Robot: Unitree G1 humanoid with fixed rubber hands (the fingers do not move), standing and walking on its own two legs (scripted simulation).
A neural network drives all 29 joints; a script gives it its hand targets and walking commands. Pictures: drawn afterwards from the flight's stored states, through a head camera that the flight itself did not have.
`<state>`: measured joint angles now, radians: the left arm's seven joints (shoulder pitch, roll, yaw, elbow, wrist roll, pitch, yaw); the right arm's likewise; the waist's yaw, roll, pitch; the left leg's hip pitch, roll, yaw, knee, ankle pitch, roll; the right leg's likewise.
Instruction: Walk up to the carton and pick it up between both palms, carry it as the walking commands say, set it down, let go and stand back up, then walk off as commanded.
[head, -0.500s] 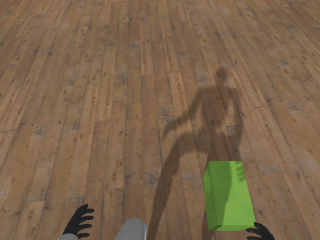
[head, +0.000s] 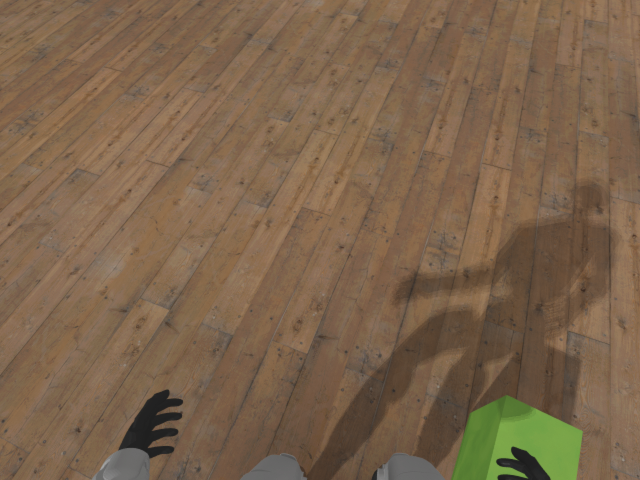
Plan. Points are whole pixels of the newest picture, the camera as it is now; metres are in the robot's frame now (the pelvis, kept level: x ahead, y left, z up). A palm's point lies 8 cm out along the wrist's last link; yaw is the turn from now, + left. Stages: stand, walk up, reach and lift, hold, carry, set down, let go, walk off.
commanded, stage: walk off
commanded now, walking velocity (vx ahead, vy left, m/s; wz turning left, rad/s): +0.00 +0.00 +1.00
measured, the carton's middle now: out of the picture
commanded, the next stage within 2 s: stand in 0.86 s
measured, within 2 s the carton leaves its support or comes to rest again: neither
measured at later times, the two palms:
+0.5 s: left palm out of the picture -0.01 +0.36 -0.13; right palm (422, 386) +0.23 -0.12 -0.11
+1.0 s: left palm out of the picture -0.06 +0.34 -0.08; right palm (337, 310) +0.35 +0.00 -0.13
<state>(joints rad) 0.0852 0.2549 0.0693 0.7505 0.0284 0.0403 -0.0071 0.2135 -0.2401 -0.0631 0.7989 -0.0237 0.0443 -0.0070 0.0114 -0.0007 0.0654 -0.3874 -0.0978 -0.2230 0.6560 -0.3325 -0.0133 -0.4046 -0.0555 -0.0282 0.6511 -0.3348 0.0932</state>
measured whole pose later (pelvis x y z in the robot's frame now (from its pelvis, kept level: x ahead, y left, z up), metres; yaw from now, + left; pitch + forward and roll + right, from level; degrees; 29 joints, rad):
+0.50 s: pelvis +0.02 +0.07 -0.01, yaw +30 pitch +5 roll -2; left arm 0.14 0.27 0.08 0.75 0.03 0.05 -0.02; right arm 0.20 -0.25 -0.06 0.80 -0.02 0.03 0.02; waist 0.01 -0.03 0.08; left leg -0.42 -0.02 0.00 0.75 -0.40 0.04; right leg -0.40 -0.19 -0.15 1.11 -0.62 0.14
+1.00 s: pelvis +0.09 +0.07 +0.00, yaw +57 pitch +3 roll +1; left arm 0.09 0.27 0.05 0.74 0.03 0.03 0.01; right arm 0.20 -0.27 -0.06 0.80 -0.02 0.04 -0.01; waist 0.01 0.05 0.08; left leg -0.41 -0.19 -0.27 0.90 -0.48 0.02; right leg -0.40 -0.05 -0.05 0.63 -0.27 0.00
